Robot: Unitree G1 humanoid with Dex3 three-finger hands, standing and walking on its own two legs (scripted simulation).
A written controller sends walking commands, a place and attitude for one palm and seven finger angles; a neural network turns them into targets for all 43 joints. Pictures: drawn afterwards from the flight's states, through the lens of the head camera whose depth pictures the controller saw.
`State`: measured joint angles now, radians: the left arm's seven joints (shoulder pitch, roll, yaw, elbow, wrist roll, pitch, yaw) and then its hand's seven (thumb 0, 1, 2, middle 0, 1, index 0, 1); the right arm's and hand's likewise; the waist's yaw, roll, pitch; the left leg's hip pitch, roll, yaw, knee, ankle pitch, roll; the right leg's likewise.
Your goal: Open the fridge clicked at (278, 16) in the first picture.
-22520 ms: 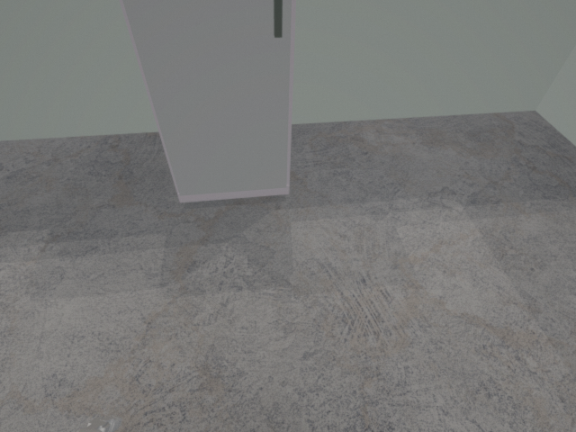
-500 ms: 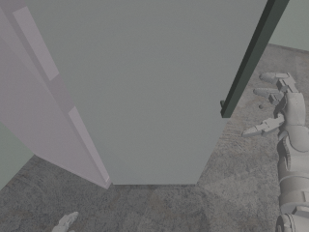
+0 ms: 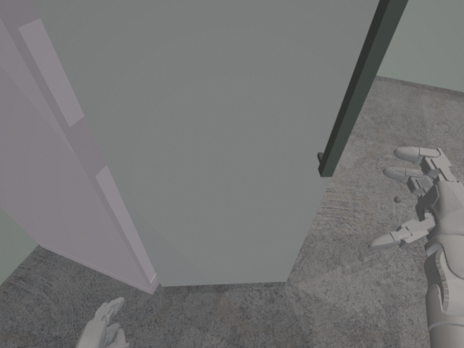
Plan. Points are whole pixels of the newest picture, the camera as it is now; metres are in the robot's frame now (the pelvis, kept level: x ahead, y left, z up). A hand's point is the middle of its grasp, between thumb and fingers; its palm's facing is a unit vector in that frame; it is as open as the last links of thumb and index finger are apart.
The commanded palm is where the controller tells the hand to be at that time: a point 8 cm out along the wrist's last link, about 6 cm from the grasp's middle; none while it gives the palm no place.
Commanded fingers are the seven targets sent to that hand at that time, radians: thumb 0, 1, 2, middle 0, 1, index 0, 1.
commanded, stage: slip the hand off the handle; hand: right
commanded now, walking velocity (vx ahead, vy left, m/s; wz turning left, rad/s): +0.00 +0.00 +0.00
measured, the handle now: (363, 58) +0.47 -0.17 +0.29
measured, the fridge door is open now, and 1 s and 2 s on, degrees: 66 66 66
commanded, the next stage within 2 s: draw the hand back to the body in 0.22 s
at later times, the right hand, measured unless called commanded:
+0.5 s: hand (404, 220) +0.28 -0.23 +0.14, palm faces +0.16 +0.99 -0.01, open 14.7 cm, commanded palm +0.24 -0.27 +0.15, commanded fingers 0.00 0.55 -0.20 0.25 1.15 0.25 1.15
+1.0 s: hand (446, 249) +0.23 -0.25 +0.16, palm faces +0.39 +0.88 -0.26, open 13.9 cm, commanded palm +0.18 -0.28 +0.17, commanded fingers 0.00 0.04 -0.44 0.23 0.85 0.23 0.85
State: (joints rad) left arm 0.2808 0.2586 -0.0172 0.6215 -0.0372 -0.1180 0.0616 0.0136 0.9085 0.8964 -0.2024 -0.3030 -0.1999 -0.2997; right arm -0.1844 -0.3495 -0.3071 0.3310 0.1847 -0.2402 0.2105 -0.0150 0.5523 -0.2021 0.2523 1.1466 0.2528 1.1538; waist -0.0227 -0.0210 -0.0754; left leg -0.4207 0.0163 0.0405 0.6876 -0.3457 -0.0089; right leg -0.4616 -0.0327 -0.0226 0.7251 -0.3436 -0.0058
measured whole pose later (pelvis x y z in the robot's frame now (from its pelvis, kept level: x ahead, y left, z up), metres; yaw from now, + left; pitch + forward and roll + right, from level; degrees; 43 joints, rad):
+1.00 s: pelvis +0.00 +0.02 +0.02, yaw -1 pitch -3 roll +0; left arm 0.21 0.25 -0.05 0.65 -0.01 -0.22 0.11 0.01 0.91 0.90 -0.20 -0.30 -0.20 -0.30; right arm 0.21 -0.34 -0.30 -0.16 0.13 0.01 -0.01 -0.01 0.36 -0.30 0.24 1.03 0.24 1.04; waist -0.07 -0.05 -0.01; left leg -0.18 0.01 0.06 0.50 -0.27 0.01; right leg -0.22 -0.03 0.00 0.52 -0.25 0.01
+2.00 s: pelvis +0.02 +0.00 +0.03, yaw +0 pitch -5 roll +0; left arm 0.20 0.21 -0.03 0.66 0.02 -0.12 0.08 0.01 0.91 0.90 -0.20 -0.30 -0.20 -0.30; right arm 0.41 -0.35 -0.34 -0.35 0.07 -0.04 -0.09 0.01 -0.89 -0.90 0.21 0.30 0.21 0.31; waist -0.09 -0.04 0.02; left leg -0.04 0.03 0.04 0.37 -0.24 -0.02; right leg -0.07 -0.01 -0.03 0.40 -0.23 -0.01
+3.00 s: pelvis -0.09 -0.02 +0.01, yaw -5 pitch +2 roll +3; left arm 0.23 0.20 0.00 0.59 0.02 -0.14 0.07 0.01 0.91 0.90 -0.20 -0.30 -0.20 -0.30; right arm 0.50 -0.44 -0.47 -0.48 0.01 -0.28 -0.12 0.01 -0.89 -0.90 0.21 0.30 0.21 0.30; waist -0.01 0.00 0.00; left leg -0.29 -0.07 -0.06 0.56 -0.32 -0.01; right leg -0.50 -0.01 0.01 0.60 -0.13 -0.04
